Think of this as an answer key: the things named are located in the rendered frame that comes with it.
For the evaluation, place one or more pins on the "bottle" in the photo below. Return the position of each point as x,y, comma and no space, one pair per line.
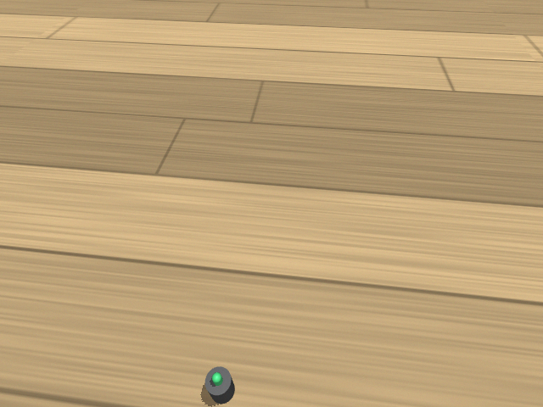
219,384

